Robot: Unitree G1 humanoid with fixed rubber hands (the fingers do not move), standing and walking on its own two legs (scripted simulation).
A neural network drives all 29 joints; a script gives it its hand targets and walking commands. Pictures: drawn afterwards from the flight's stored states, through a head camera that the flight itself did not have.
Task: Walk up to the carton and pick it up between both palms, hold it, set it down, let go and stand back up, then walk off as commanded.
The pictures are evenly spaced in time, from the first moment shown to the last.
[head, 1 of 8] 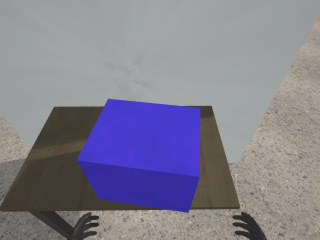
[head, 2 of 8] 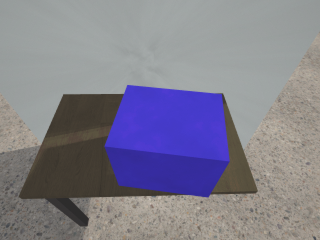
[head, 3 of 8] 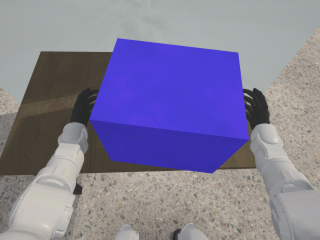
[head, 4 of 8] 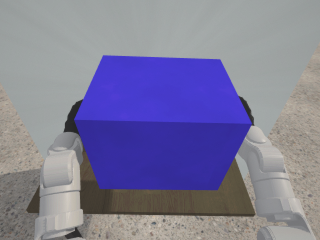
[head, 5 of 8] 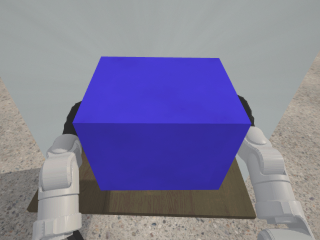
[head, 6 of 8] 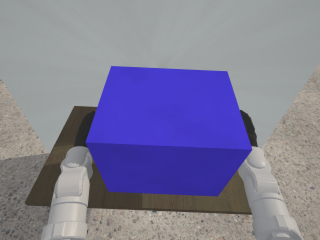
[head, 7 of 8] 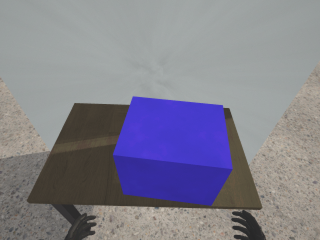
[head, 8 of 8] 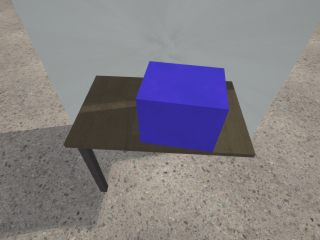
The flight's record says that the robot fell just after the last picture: no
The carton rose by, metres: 0.24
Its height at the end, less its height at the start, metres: +0.00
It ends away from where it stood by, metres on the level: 0.01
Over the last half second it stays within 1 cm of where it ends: yes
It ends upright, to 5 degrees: yes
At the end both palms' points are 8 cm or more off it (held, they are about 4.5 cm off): yes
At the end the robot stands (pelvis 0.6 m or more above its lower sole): yes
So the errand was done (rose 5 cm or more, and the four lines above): yes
